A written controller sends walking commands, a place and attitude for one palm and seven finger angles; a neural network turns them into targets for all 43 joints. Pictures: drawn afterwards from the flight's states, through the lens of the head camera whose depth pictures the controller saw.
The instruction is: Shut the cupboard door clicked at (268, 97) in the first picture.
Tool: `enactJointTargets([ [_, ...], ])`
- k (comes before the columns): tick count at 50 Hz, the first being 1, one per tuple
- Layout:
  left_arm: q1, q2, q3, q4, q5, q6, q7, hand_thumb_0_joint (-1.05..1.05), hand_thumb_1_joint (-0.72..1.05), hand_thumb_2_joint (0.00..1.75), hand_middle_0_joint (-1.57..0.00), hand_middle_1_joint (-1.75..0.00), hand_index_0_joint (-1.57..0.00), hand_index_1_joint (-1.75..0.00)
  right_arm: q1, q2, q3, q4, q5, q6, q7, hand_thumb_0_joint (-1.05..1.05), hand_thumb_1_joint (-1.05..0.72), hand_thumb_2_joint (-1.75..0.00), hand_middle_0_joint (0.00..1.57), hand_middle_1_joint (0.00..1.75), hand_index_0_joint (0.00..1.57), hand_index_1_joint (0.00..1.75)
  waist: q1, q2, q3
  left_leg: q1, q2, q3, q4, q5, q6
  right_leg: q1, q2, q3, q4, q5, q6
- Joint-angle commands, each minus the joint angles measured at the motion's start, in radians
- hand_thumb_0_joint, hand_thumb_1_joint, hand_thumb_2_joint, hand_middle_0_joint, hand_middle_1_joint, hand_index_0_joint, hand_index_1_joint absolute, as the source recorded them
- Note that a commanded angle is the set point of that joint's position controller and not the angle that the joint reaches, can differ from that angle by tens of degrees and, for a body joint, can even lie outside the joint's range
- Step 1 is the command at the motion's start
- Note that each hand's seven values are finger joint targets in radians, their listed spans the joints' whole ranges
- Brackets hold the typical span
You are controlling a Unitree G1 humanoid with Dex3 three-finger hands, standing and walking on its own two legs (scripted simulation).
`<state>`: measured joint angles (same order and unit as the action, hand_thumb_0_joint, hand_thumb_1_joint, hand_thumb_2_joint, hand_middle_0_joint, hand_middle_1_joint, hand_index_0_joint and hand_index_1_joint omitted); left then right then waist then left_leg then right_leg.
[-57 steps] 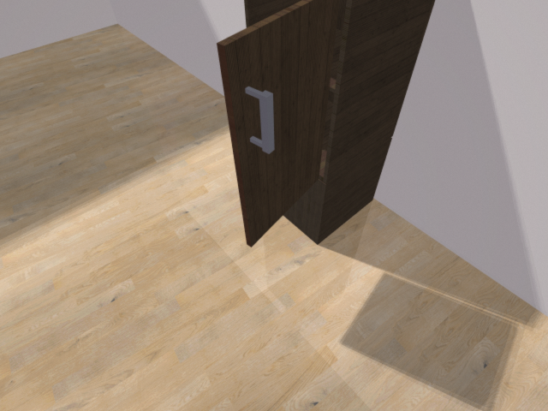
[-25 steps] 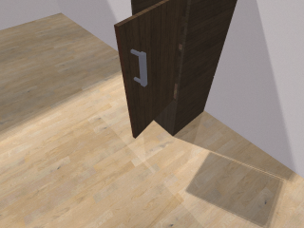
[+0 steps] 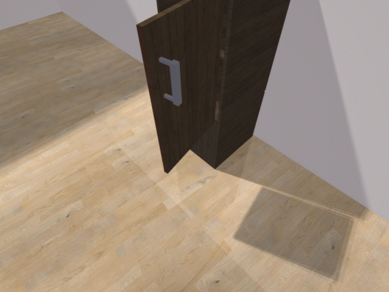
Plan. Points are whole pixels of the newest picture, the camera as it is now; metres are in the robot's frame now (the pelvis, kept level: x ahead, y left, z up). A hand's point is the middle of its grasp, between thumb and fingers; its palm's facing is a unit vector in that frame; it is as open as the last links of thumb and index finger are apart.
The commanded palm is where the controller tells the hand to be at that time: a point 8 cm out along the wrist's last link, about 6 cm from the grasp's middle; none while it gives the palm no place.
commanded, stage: walk around to get in front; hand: left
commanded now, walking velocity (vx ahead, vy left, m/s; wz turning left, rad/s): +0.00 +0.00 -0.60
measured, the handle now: (170, 82) +0.61 +0.11 +0.08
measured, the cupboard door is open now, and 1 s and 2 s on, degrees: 100 100 100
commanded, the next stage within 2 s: none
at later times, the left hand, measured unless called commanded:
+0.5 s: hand out of the picture +0.10 +0.17 -0.17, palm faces -0.21 -0.93 -0.30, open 7.4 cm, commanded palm none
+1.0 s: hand (160, 285) +0.17 +0.10 -0.17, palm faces -0.50 -0.82 -0.28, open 7.4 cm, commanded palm none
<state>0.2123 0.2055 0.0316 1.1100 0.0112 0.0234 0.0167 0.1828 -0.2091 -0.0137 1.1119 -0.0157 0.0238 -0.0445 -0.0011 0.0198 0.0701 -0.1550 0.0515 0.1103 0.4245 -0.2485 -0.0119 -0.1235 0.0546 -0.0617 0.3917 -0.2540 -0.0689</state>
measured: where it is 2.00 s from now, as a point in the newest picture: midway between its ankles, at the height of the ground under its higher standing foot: outside the picture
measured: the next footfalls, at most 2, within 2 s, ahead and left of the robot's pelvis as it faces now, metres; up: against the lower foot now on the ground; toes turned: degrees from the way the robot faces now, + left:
right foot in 0.40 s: +0.00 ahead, -0.14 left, +0.00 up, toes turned -13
left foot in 0.68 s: +0.06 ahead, +0.11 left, +0.00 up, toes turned -18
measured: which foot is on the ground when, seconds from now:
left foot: down 0.00-0.38, up 0.40-0.66, down 0.68-0.96, up 0.98-1.00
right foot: down 0.00-0.16, up 0.18-0.38, down 0.40-0.68, up 0.70-0.94, down 0.96-1.00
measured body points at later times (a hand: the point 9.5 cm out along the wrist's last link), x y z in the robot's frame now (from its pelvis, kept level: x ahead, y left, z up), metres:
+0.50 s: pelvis -0.03 -0.02 -0.02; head +0.03 -0.06 +0.43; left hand +0.11 +0.22 -0.15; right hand -0.03 -0.29 -0.18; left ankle -0.03 +0.12 -0.68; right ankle -0.04 -0.13 -0.74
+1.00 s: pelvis -0.04 -0.04 -0.02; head +0.01 -0.08 +0.42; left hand +0.19 +0.14 -0.15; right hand -0.12 -0.30 -0.17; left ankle +0.02 +0.12 -0.72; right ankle -0.08 -0.13 -0.75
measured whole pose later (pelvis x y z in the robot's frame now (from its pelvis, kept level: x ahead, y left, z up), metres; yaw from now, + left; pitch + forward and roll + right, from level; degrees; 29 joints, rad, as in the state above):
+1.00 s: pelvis -0.04 -0.04 -0.02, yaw -31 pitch +1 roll +0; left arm 0.13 0.26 0.07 0.89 0.02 0.03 -0.04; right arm 0.19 -0.25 -0.05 0.90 -0.02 0.04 -0.02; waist 0.00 0.03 0.14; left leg -0.34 0.16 0.10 0.84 -0.49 -0.08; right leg -0.35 0.00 -0.05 0.66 -0.31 -0.02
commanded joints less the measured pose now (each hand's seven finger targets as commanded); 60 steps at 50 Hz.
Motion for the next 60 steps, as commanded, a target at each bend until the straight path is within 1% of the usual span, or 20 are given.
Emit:
enactJointTargets([
  [1,0.016,0.165,0.052,-0.092,0.008,0.002,0.004,0.00,0.90,0.90,-0.20,-0.30,-0.20,-0.30,0.065,-0.122,-0.047,-0.069,-0.001,0.008,-0.013,0.00,-0.90,-0.90,0.20,0.30,0.20,0.30,-0.015,-0.061,-0.042,-0.010,0.098,-0.037,0.063,0.083,0.012,-0.081,-0.205,0.216,-0.011,0.333,-0.017],
  [5,-0.008,0.156,0.063,-0.133,0.010,0.009,-0.003,0.00,0.90,0.90,-0.20,-0.30,-0.20,-0.30,0.075,-0.118,-0.057,-0.099,-0.002,0.004,-0.013,0.00,-0.90,-0.90,0.20,0.30,0.20,0.30,-0.024,-0.028,-0.031,0.004,0.122,-0.060,0.059,0.034,0.024,-0.177,-0.178,0.243,0.024,0.242,-0.022],
  [8,-0.047,0.101,0.058,-0.178,0.010,0.016,-0.018,0.00,0.90,0.90,-0.20,-0.30,-0.20,-0.30,0.107,-0.181,-0.072,-0.111,-0.010,-0.009,-0.017,0.00,-0.90,-0.90,0.20,0.30,0.20,0.30,-0.034,0.204,-0.020,0.042,0.342,-0.256,-0.136,0.096,0.144,-0.315,-0.041,0.088,0.362,-0.070,0.042],
  [10,-0.080,0.103,0.071,-0.210,0.014,0.028,-0.028,0.00,0.90,0.90,-0.20,-0.30,-0.20,-0.30,0.116,-0.185,-0.069,-0.121,-0.017,-0.023,-0.019,0.00,-0.90,-0.90,0.20,0.30,0.20,0.30,-0.027,0.155,-0.042,0.037,0.423,-0.274,-0.169,0.215,0.219,-0.366,-0.073,0.098,0.633,-0.316,0.060],
  [17,0.022,0.085,0.074,-0.196,0.013,0.013,-0.042,0.00,0.90,0.90,-0.20,-0.30,-0.20,-0.30,0.019,-0.211,-0.084,-0.168,-0.015,-0.014,-0.002,0.00,-0.90,-0.90,0.20,0.30,0.20,0.30,0.037,0.091,-0.084,-0.053,0.280,0.025,0.104,0.262,0.067,-0.084,-0.067,-0.034,0.179,-0.036,0.065],
  [18,0.069,0.147,0.086,-0.186,0.020,0.000,-0.035,0.00,0.90,0.90,-0.20,-0.30,-0.20,-0.30,0.005,-0.186,-0.086,-0.185,-0.005,-0.009,0.004,0.00,-0.90,-0.90,0.20,0.30,0.20,0.30,0.061,-0.055,-0.088,-0.156,0.206,0.075,0.280,0.121,0.007,0.018,-0.139,0.081,0.021,0.178,0.034],
  [19,0.094,0.270,0.111,-0.183,0.028,-0.010,-0.016,0.00,0.90,0.90,-0.20,-0.30,-0.20,-0.30,-0.026,-0.103,-0.071,-0.236,0.005,-0.005,0.012,0.00,-0.90,-0.90,0.20,0.30,0.20,0.30,0.071,-0.365,-0.077,-0.409,0.044,0.115,0.523,-0.340,-0.057,0.100,-0.412,0.483,-0.071,0.463,-0.089],
  [20,0.136,0.298,0.108,-0.182,0.011,-0.008,-0.007,0.00,0.90,0.90,-0.20,-0.30,-0.20,-0.30,-0.063,-0.128,-0.067,-0.251,0.006,0.009,0.011,0.00,-0.90,-0.90,0.20,0.30,0.20,0.30,0.110,-0.269,-0.085,-0.404,0.038,-0.036,0.677,-0.407,-0.052,0.027,-0.470,0.520,-0.073,0.452,-0.184],
  [23,-0.022,0.221,0.099,-0.228,0.021,-0.003,0.010,0.00,0.90,0.90,-0.20,-0.30,-0.20,-0.30,-0.073,-0.112,-0.071,-0.247,0.004,0.008,0.012,0.00,-0.90,-0.90,0.20,0.30,0.20,0.30,0.026,-0.208,-0.085,-0.402,0.052,-0.120,0.736,-0.261,-0.053,-0.043,-0.339,0.429,-0.020,0.349,-0.152],
  [31,-0.058,0.227,0.099,-0.249,0.016,0.008,-0.004,0.00,0.90,0.90,-0.20,-0.30,-0.20,-0.30,0.011,-0.094,-0.058,-0.243,0.018,-0.008,0.003,0.00,-0.90,-0.90,0.20,0.30,0.20,0.30,-0.021,-0.180,-0.129,-0.107,-0.029,-0.072,0.181,-0.098,-0.046,-0.116,-0.224,0.417,0.071,0.432,-0.078],
  [32,-0.085,0.211,0.093,-0.259,0.009,0.013,-0.007,0.00,0.90,0.90,-0.20,-0.30,-0.20,-0.30,0.059,-0.109,-0.059,-0.229,0.017,-0.015,-0.001,0.00,-0.90,-0.90,0.20,0.30,0.20,0.30,-0.050,-0.158,-0.131,0.021,-0.017,-0.063,0.047,-0.007,-0.038,-0.207,-0.192,0.390,0.100,0.351,-0.034],
  [34,-0.081,0.108,0.069,-0.307,-0.004,0.018,-0.028,0.00,0.90,0.90,-0.20,-0.30,-0.20,-0.30,0.102,-0.275,-0.087,-0.238,-0.011,-0.033,-0.008,0.00,-0.90,-0.90,0.20,0.30,0.20,0.30,-0.059,0.322,-0.126,0.159,0.418,-0.501,-0.181,0.150,0.141,-0.488,0.014,0.127,0.473,-0.319,0.096],
  [35,-0.120,0.148,0.076,-0.331,0.007,0.014,-0.038,0.00,0.90,0.90,-0.20,-0.30,-0.20,-0.30,0.089,-0.295,-0.086,-0.258,-0.016,-0.029,-0.014,0.00,-0.90,-0.90,0.20,0.30,0.20,0.30,-0.061,0.188,-0.096,0.014,0.493,-0.522,-0.162,0.195,0.230,-0.461,-0.040,0.132,0.672,-0.372,0.105],
  [40,-0.112,0.103,0.069,-0.295,0.008,0.025,-0.061,0.00,0.90,0.90,-0.20,-0.30,-0.20,-0.30,-0.008,-0.200,-0.064,-0.286,-0.024,-0.029,-0.007,0.00,-0.90,-0.90,0.20,0.30,0.20,0.30,-0.002,0.203,-0.072,0.017,0.261,-0.102,-0.032,0.487,0.121,-0.400,-0.082,0.035,0.637,-0.246,0.130],
  [43,-0.123,0.099,0.058,-0.301,0.008,0.012,-0.065,0.00,0.90,0.90,-0.20,-0.30,-0.20,-0.30,0.055,-0.231,-0.079,-0.265,-0.020,-0.022,0.002,0.00,-0.90,-0.90,0.20,0.30,0.20,0.30,-0.033,0.200,-0.111,0.059,0.268,-0.055,0.034,0.517,0.099,-0.284,-0.050,-0.045,0.397,-0.212,0.114],
  [46,-0.020,0.135,0.069,-0.271,0.007,0.003,-0.062,0.00,0.90,0.90,-0.20,-0.30,-0.20,-0.30,0.016,-0.245,-0.088,-0.274,-0.009,-0.011,0.010,0.00,-0.90,-0.90,0.20,0.30,0.20,0.30,0.026,0.162,-0.120,-0.068,0.247,-0.007,0.178,0.348,0.030,-0.047,-0.044,-0.057,0.118,0.030,0.083],
  [48,0.107,0.334,0.109,-0.236,0.018,-0.014,-0.031,0.00,0.90,0.90,-0.20,-0.30,-0.20,-0.30,-0.046,-0.117,-0.061,-0.351,0.008,-0.004,0.022,0.00,-0.90,-0.90,0.20,0.30,0.20,0.30,0.093,-0.368,-0.154,-0.448,0.025,0.049,0.637,-0.411,-0.072,0.169,-0.455,0.498,-0.041,0.615,-0.097],
  [49,0.135,0.348,0.104,-0.234,0.007,-0.008,-0.020,0.00,0.90,0.90,-0.20,-0.30,-0.20,-0.30,-0.064,-0.146,-0.059,-0.351,0.009,0.009,0.014,0.00,-0.90,-0.90,0.20,0.30,0.20,0.30,0.113,-0.273,-0.151,-0.451,0.048,-0.101,0.743,-0.421,-0.060,0.085,-0.476,0.503,-0.044,0.503,-0.173],
  [53,-0.045,0.223,0.083,-0.282,0.013,-0.004,0.000,0.00,0.90,0.90,-0.20,-0.30,-0.20,-0.30,-0.049,-0.131,-0.061,-0.291,0.007,0.009,0.018,0.00,-0.90,-0.90,0.20,0.30,0.20,0.30,0.015,-0.179,-0.146,-0.381,0.055,-0.113,0.731,-0.199,-0.071,-0.018,-0.290,0.353,-0.004,0.386,-0.114],
  [60,-0.034,0.234,0.089,-0.271,0.017,0.002,-0.006,0.00,0.90,0.90,-0.20,-0.30,-0.20,-0.30,-0.031,-0.105,-0.056,-0.282,0.014,0.001,0.015,0.00,-0.90,-0.90,0.20,0.30,0.20,0.30,0.021,-0.176,-0.135,-0.254,-0.009,-0.089,0.384,-0.195,-0.055,-0.043,-0.260,0.416,-0.009,0.323,-0.122],
])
